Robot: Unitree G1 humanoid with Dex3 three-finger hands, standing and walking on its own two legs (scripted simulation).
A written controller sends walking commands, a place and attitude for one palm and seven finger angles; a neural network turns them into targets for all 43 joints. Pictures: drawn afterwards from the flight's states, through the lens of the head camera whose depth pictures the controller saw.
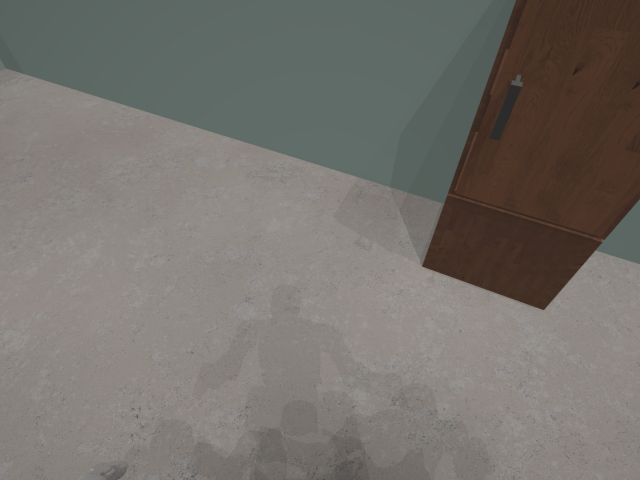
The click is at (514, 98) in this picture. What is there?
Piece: cupboard door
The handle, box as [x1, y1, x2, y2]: [490, 75, 522, 140]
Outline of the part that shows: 520,75 517,75 515,80 512,80 491,132 490,138 498,140 522,84 522,82 519,81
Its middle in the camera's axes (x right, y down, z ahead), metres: +0.46 -0.33 +0.96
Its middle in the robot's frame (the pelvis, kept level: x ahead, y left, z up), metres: +0.96 -0.41 -0.02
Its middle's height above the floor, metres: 0.75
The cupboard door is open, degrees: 0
